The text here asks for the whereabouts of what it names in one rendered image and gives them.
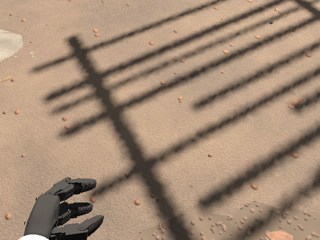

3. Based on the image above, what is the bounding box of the left robot hand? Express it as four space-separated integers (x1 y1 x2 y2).
23 177 104 240

